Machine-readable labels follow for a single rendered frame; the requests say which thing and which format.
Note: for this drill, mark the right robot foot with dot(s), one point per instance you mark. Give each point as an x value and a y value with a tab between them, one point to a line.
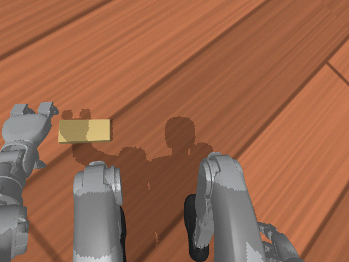
197	254

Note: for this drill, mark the left robot hand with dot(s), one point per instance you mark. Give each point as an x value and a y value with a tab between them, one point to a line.
25	125

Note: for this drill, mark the left robot arm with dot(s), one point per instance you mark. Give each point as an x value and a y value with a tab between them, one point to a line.
17	159

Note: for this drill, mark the right robot hand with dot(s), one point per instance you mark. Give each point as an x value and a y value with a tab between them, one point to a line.
281	248

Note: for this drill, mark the small box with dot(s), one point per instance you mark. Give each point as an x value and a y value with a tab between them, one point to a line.
84	131

